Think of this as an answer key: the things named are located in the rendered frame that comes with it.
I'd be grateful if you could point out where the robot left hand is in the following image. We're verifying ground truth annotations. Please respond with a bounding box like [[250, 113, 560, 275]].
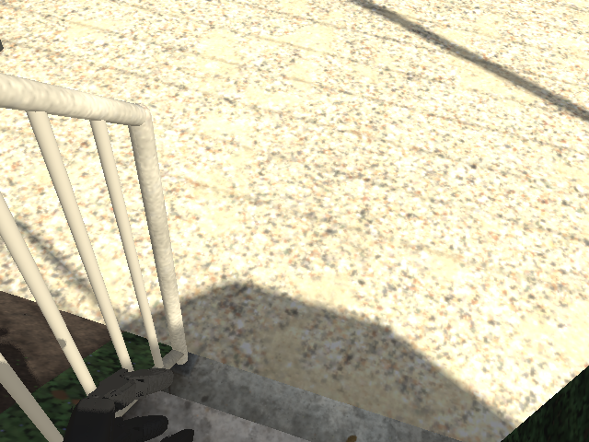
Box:
[[63, 368, 194, 442]]

